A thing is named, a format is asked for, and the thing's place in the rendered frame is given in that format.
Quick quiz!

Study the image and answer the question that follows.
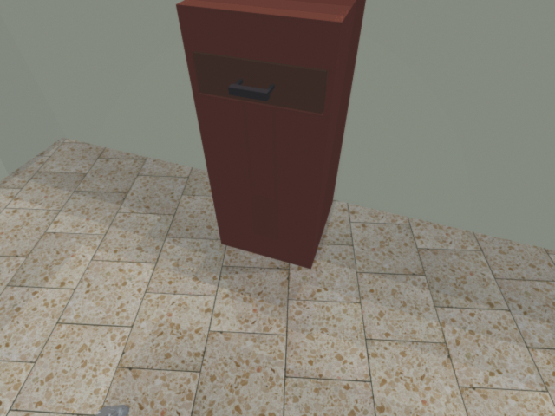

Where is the drawer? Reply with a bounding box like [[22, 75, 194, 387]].
[[193, 51, 328, 114]]

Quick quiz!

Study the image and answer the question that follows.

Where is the cabinet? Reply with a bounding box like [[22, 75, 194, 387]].
[[176, 0, 366, 269]]

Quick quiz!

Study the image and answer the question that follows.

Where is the handle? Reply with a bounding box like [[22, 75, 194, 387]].
[[228, 79, 275, 101]]

